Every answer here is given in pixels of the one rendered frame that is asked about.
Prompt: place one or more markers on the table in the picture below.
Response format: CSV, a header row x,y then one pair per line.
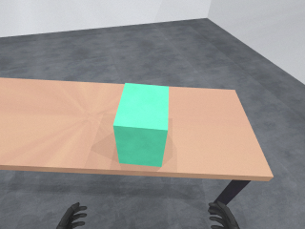
x,y
67,127

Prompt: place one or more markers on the right robot hand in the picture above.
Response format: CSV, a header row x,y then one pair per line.
x,y
227,218

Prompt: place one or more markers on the carton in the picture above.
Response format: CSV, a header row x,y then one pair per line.
x,y
141,124

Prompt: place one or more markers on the left robot hand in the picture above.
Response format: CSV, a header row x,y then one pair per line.
x,y
66,221

